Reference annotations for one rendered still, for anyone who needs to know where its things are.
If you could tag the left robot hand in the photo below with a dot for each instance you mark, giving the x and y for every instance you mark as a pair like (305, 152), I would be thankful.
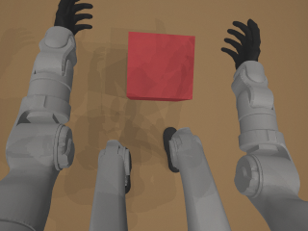
(66, 15)

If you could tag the robot left shin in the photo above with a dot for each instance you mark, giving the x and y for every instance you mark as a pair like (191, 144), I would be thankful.
(102, 152)

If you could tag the carton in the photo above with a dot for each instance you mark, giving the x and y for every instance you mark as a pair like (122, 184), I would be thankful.
(160, 67)

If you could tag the robot right thigh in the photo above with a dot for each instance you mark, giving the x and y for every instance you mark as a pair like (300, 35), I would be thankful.
(204, 209)

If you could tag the right robot hand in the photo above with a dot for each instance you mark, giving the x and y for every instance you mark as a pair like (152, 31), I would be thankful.
(249, 48)

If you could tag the robot right forearm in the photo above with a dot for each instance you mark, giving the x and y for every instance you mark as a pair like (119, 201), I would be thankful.
(256, 113)

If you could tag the robot right upper arm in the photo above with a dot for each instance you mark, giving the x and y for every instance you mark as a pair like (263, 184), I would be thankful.
(271, 184)

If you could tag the robot left forearm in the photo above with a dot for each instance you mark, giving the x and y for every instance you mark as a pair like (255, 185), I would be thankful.
(50, 85)

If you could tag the robot left upper arm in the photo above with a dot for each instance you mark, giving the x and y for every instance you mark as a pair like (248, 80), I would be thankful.
(37, 152)

